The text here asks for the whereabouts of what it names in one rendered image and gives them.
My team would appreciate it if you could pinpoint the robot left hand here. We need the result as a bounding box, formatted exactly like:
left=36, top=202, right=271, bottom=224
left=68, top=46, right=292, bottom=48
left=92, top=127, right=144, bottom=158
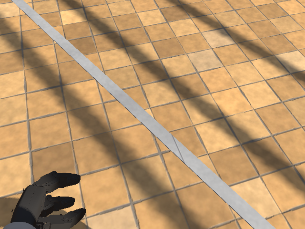
left=10, top=171, right=87, bottom=229

